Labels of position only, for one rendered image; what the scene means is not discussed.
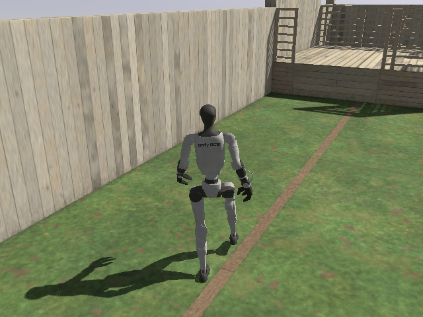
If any humanoid robot torso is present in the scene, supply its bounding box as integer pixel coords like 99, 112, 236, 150
194, 130, 225, 198

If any left robot forearm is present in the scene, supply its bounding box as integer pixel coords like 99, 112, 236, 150
176, 160, 186, 178

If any left robot upper arm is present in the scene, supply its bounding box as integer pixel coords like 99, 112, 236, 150
179, 134, 196, 170

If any robot left hand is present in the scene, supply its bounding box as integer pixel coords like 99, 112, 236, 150
177, 174, 192, 185

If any robot right hand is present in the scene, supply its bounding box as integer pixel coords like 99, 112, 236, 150
237, 186, 252, 202

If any right robot shin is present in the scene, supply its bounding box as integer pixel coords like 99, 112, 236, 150
227, 200, 237, 237

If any right robot forearm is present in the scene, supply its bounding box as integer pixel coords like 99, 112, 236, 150
236, 159, 250, 188

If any right robot upper arm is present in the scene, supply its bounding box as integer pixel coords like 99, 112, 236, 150
223, 133, 242, 170

